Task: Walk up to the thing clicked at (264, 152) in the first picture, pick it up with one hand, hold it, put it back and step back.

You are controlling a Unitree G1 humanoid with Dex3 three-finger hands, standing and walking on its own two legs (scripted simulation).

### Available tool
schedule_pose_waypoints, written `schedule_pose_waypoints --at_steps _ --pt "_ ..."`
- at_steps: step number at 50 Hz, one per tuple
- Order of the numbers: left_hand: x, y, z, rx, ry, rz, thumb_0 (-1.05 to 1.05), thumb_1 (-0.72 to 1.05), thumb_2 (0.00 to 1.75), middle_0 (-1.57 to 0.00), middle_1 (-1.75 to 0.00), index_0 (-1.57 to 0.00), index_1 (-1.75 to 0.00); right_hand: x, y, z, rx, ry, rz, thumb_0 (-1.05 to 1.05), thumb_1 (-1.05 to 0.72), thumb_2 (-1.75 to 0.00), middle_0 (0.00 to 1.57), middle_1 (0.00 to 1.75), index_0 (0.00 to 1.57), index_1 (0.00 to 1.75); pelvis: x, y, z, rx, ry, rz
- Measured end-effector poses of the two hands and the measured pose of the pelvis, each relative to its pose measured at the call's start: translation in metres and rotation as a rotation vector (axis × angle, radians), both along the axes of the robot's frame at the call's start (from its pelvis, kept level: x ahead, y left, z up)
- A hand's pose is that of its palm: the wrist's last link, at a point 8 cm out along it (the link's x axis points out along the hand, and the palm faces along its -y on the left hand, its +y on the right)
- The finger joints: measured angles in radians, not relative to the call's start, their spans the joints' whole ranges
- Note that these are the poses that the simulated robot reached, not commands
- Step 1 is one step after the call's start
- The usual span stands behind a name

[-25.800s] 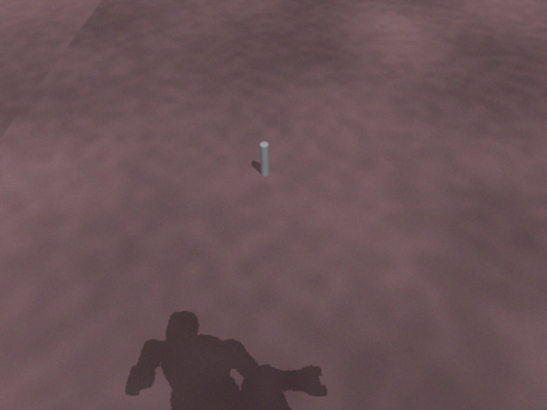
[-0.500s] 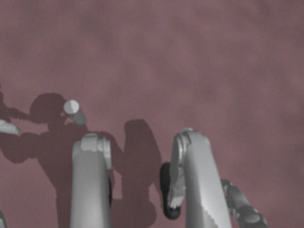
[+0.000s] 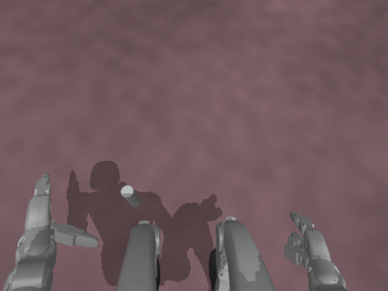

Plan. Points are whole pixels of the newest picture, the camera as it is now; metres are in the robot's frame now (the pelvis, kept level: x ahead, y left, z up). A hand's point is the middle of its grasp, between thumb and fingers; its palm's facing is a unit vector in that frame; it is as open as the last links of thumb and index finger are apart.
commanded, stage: home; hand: left
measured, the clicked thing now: (131, 197) +0.39 +0.21 -0.49
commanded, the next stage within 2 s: none
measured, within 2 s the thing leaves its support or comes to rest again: neither
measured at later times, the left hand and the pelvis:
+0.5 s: hand (61, 231) +0.22 +0.20 +0.07, palm faces +0.12 -0.95 -0.30, open 17.7 cm; pelvis +0.05 +0.01 +0.13, yaw +1 degrees
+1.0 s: hand (69, 239) +0.21 +0.18 +0.08, palm faces +0.12 -0.95 -0.29, open 17.7 cm; pelvis +0.05 +0.00 +0.13, yaw +2 degrees
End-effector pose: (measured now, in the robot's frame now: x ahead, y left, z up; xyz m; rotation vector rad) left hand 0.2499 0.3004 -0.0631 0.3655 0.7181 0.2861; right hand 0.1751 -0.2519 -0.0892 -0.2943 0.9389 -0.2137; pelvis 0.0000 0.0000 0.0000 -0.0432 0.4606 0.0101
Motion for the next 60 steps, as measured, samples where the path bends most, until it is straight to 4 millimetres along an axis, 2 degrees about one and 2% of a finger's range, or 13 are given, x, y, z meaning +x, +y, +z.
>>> schedule_pose_waypoints --at_steps 6,12,19,25,36,50,60 --pt "-0.016 -0.019 0.045 -0.048 0.042 0.019 -0.01 -0.58 0.03 -0.06 -0.05 -0.06 -0.05 0.008 0.005 0.056 -0.009 -0.060 -0.004 0.01 -0.90 -0.90 0.21 0.30 0.20 0.30 0.016 0.001 0.047 0.001 -0.078 0.010" --pt "-0.028 -0.036 0.092 -0.080 0.050 0.017 -0.01 -0.58 0.03 -0.06 -0.05 -0.06 -0.05 0.008 0.014 0.098 -0.004 -0.095 -0.025 0.01 -0.90 -0.90 0.21 0.30 0.20 0.30 0.032 0.005 0.086 0.002 -0.162 0.018" --pt "-0.039 -0.051 0.143 -0.106 0.017 -0.008 -0.01 -0.58 0.02 -0.06 -0.04 -0.05 -0.05 0.010 0.026 0.131 0.010 -0.159 -0.051 0.01 -0.90 -0.90 0.21 0.30 0.20 0.30 0.047 0.011 0.115 0.003 -0.242 0.016" --pt "-0.049 -0.058 0.167 -0.125 -0.015 -0.016 -0.01 -0.59 0.01 -0.05 -0.04 -0.05 -0.04 0.023 0.034 0.146 0.028 -0.225 -0.033 0.01 -0.90 -0.90 0.21 0.30 0.20 0.30 0.053 0.013 0.125 0.006 -0.286 0.016" --pt "-0.061 -0.061 0.166 -0.133 0.014 0.003 -0.01 -0.59 0.01 -0.05 -0.04 -0.05 -0.04 0.039 0.034 0.158 0.028 -0.285 0.030 0.01 -0.90 -0.90 0.21 0.30 0.20 0.30 0.050 0.007 0.130 0.014 -0.315 0.025" --pt "-0.060 -0.072 0.169 -0.141 0.005 -0.008 -0.01 -0.59 0.01 -0.05 -0.04 -0.05 -0.04 0.025 0.018 0.154 0.017 -0.253 0.009 0.01 -0.90 -0.90 0.21 0.30 0.20 0.30 0.048 -0.001 0.132 0.019 -0.326 0.024" --pt "-0.062 -0.075 0.168 -0.139 0.019 -0.010 -0.01 -0.59 0.02 -0.05 -0.05 -0.05 -0.05 0.020 0.015 0.152 0.024 -0.247 0.003 0.01 -0.90 -0.90 0.21 0.30 0.20 0.30 0.046 -0.004 0.133 0.024 -0.326 0.021"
